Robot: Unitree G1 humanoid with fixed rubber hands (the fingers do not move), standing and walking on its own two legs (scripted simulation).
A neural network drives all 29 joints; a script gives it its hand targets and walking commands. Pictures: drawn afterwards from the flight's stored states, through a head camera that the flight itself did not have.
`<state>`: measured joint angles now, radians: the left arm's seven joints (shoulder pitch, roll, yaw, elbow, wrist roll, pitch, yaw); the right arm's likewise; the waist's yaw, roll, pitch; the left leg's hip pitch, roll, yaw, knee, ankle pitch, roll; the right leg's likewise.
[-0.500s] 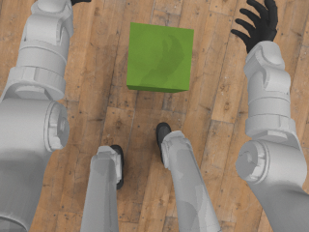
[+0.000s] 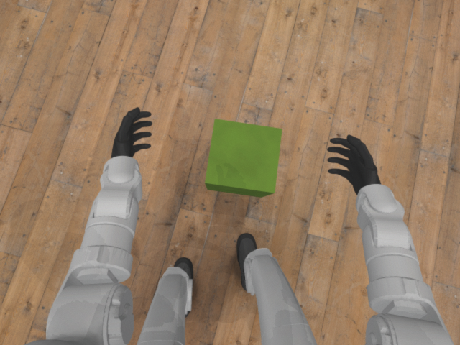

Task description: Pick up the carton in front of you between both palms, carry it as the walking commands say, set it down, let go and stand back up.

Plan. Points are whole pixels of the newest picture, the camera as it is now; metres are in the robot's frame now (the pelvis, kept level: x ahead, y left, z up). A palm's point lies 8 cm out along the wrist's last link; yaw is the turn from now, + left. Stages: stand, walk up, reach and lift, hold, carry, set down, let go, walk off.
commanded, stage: let go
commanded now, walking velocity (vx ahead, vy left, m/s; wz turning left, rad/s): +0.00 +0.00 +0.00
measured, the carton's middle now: (240, 162) +0.47 -0.11 -0.58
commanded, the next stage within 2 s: stand in 1.08 s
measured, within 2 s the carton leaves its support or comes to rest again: neither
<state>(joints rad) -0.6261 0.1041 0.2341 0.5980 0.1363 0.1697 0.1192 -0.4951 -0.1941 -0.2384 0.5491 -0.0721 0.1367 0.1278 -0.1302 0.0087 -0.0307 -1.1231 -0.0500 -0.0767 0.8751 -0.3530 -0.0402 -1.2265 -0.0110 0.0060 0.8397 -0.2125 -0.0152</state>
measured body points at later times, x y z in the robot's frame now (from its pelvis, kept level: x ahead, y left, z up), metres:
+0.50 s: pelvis +0.06 +0.02 +0.06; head +0.13 +0.02 +0.51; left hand +0.30 +0.22 -0.03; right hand +0.21 -0.23 -0.01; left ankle +0.01 +0.14 -0.67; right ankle +0.07 -0.11 -0.67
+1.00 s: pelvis +0.07 +0.03 +0.07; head +0.07 +0.02 +0.51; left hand +0.25 +0.25 -0.01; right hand +0.22 -0.23 +0.00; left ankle +0.01 +0.14 -0.67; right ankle +0.07 -0.11 -0.67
